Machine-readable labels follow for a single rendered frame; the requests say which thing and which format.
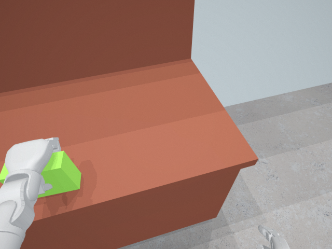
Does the right robot hand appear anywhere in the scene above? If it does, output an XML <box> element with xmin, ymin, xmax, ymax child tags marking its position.
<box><xmin>257</xmin><ymin>225</ymin><xmax>290</xmax><ymax>249</ymax></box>

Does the sponge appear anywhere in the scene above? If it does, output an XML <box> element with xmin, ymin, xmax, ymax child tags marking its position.
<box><xmin>0</xmin><ymin>151</ymin><xmax>81</xmax><ymax>198</ymax></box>

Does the left robot hand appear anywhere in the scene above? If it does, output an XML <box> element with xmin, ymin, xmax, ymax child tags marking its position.
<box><xmin>5</xmin><ymin>137</ymin><xmax>61</xmax><ymax>195</ymax></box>

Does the left robot forearm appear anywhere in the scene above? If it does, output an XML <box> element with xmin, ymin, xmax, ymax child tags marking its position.
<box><xmin>0</xmin><ymin>170</ymin><xmax>42</xmax><ymax>249</ymax></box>

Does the table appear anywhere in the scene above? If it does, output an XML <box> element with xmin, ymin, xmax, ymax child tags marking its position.
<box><xmin>0</xmin><ymin>0</ymin><xmax>258</xmax><ymax>249</ymax></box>

